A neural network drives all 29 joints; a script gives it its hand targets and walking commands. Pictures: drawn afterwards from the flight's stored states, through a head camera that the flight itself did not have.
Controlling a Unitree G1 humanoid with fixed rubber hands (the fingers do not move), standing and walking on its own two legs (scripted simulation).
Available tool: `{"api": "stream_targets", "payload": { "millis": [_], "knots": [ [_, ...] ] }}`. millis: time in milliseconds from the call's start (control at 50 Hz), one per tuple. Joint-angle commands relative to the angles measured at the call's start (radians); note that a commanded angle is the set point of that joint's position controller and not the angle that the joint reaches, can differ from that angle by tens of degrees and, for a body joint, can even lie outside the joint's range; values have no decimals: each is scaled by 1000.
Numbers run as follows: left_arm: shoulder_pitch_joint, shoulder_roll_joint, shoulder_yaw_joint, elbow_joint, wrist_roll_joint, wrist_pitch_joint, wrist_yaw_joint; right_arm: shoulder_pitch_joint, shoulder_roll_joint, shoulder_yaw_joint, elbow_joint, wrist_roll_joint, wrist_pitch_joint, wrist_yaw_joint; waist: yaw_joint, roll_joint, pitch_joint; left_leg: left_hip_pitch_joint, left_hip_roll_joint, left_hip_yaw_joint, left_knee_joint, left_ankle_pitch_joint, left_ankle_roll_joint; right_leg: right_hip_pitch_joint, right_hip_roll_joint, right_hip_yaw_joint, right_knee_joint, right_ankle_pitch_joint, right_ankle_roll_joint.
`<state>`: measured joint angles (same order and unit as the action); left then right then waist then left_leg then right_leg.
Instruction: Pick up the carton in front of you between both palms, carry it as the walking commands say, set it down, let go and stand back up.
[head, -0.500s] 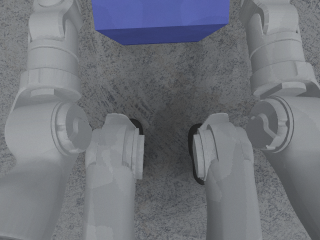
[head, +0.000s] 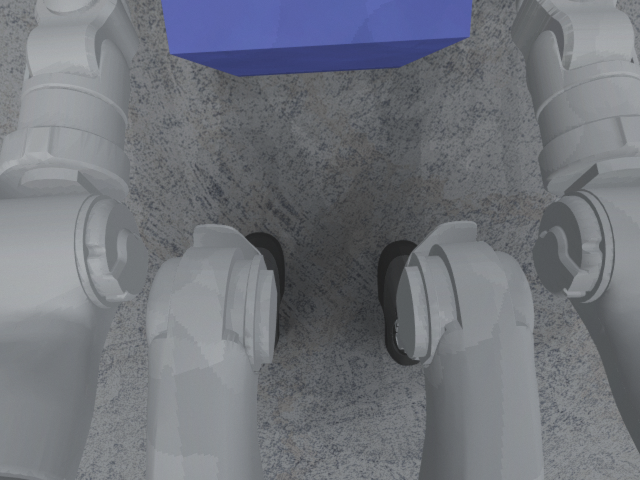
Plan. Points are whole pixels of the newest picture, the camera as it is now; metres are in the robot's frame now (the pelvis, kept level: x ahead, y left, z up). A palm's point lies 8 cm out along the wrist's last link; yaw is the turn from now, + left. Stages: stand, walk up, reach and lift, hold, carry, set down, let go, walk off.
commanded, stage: set down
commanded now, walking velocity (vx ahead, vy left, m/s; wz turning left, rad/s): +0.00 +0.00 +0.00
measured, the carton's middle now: out of the picture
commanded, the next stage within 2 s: let go in 1.12 s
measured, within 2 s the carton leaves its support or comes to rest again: neither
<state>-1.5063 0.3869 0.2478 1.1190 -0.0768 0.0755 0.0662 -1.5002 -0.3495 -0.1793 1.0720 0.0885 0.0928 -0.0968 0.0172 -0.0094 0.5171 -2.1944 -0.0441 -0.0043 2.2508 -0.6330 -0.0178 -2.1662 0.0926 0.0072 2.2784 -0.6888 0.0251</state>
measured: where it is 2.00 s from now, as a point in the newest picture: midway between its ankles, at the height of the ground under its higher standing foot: (331, 318)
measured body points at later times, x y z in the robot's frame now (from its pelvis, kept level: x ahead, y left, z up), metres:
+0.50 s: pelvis -0.01 +0.00 +0.08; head +0.34 +0.01 +0.36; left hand +0.57 +0.21 -0.04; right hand +0.58 -0.17 -0.04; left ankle +0.10 +0.12 -0.33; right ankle +0.09 -0.11 -0.33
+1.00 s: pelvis +0.02 +0.00 +0.21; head +0.35 +0.01 +0.52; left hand +0.57 +0.23 +0.11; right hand +0.58 -0.18 +0.11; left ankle +0.10 +0.12 -0.33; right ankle +0.09 -0.11 -0.33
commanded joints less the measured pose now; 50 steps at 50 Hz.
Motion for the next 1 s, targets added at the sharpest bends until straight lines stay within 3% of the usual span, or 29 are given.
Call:
{"api": "stream_targets", "payload": {
  "millis": [0, 60, 140, 240, 340, 480, 680, 980],
  "knots": [
    [-300, 178, -77, -109, -107, -37, 20, -331, -129, 106, -130, 122, -32, -13, 47, -33, -1394, 626, 7, 27, -110, 605, 6, 591, -35, -14, -137, 614, 14],
    [-308, 178, -122, -103, -154, -21, 15, -319, -141, 130, -120, 164, -14, -13, 38, -21, -1441, 654, 15, 29, -131, 552, 6, 592, -41, -23, -159, 554, 7],
    [-315, 187, -132, -120, -164, 9, 19, -310, -165, 105, -123, 159, 13, -23, 15, -3, -1514, 713, 13, 34, -175, 485, 5, 583, -36, -45, -211, 465, 2],
    [-311, 186, -98, -188, -120, 59, 39, -320, -173, 58, -189, 117, 56, -40, 15, 15, -1627, 778, -6, 51, -271, 442, 13, 608, -17, -66, -309, 406, -9],
    [-242, 129, -41, -132, -50, 82, 30, -244, -122, -6, -113, 52, 78, -27, 14, 15, -1424, 661, -9, 42, -374, 362, 9, 490, -15, -60, -409, 327, -11],
    [-195, 91, 8, -163, 4, 73, 10, -198, -100, -67, -128, -18, 66, -2, 11, 14, -1462, 688, -15, 43, -486, 405, 1, 507, -8, -58, -523, 373, -4],
    [-141, 121, 12, -322, -10, 119, -2, -158, -115, -45, -290, 4, 110, -1, 16, 4, -1732, 905, -34, 57, -658, 553, -4, 750, 5, -63, -691, 520, 0],
    [-3, 69, 67, -309, 49, 100, -46, -22, -67, -97, -274, -53, 91, 40, 14, 4, -1627, 1059, -28, 29, -978, 637, -12, 895, -4, -36, -1013, 609, 13]
  ]
}}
